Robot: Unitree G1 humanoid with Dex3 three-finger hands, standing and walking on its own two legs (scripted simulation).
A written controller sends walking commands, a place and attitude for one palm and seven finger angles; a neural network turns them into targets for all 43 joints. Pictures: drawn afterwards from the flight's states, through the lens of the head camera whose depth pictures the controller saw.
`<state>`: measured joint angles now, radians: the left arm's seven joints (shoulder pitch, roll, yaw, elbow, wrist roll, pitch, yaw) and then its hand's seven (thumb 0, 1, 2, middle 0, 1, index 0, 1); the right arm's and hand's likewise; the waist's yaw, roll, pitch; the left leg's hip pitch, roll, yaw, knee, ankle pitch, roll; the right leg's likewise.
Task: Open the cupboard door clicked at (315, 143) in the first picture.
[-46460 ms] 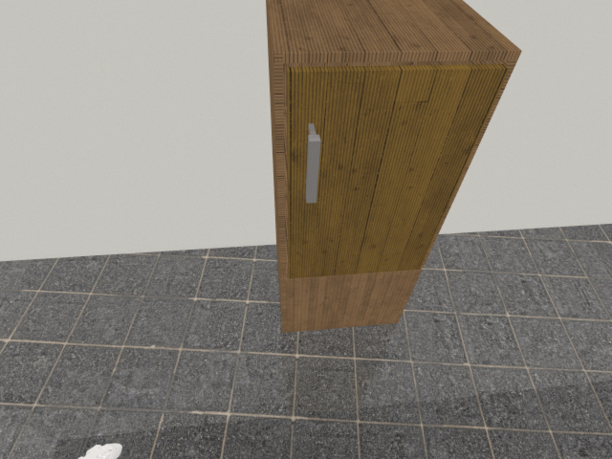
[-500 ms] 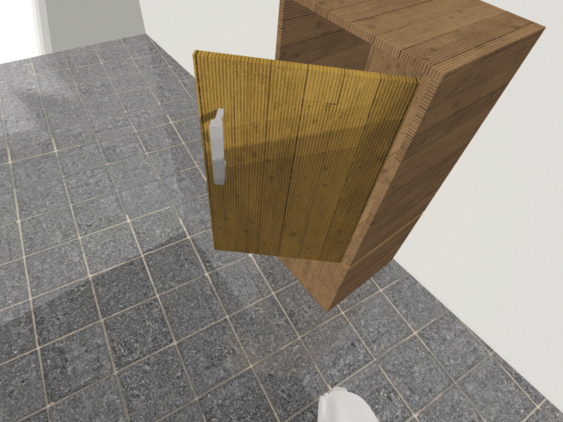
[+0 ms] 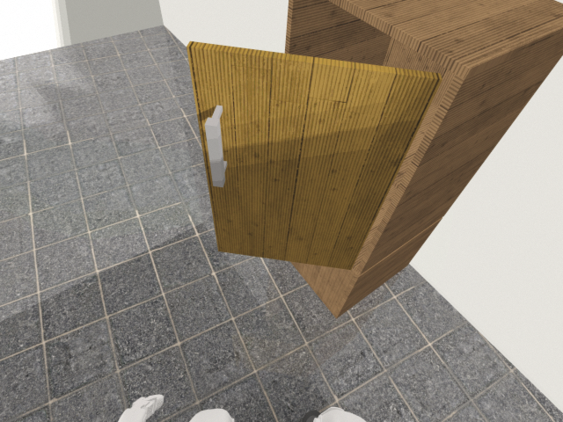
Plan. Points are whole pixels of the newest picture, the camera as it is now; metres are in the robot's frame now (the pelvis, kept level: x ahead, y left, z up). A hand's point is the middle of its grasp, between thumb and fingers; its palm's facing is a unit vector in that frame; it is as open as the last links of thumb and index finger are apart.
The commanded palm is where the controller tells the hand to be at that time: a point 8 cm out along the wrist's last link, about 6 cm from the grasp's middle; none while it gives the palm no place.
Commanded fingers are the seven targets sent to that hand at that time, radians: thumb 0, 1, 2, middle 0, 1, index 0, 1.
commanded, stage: come to a stop and stand still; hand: left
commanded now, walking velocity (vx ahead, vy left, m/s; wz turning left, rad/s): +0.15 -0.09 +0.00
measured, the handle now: (218, 148) +0.55 +0.15 +0.04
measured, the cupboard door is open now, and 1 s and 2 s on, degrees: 47 47 47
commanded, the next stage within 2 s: look again from close up in 1.20 s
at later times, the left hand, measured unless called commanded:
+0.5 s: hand out of the picture -0.05 +0.15 -0.16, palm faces +0.03 -0.98 -0.17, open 7.4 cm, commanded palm none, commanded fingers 0.00 0.90 0.90 -0.20 -0.30 -0.20 -0.30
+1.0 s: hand out of the picture -0.03 +0.12 -0.16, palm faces +0.05 -0.99 -0.16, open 7.4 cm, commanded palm none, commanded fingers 0.00 0.90 0.90 -0.20 -0.30 -0.20 -0.30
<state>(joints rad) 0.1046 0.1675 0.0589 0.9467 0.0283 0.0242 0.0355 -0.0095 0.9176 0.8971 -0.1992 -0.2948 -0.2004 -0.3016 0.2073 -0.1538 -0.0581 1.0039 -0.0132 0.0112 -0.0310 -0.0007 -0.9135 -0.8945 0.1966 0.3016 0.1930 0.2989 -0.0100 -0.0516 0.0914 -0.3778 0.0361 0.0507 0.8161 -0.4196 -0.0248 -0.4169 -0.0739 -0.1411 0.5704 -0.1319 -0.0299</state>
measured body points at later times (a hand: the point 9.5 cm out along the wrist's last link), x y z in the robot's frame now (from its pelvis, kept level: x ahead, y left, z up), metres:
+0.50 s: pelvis -0.01 -0.02 +0.02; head -0.01 -0.02 +0.47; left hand -0.05 +0.20 -0.14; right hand -0.02 -0.24 -0.15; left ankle +0.02 +0.12 -0.72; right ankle -0.07 -0.11 -0.72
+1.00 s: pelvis +0.00 -0.04 +0.02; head +0.00 -0.04 +0.47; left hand -0.03 +0.17 -0.14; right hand -0.03 -0.24 -0.15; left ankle +0.02 +0.12 -0.72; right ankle -0.07 -0.11 -0.72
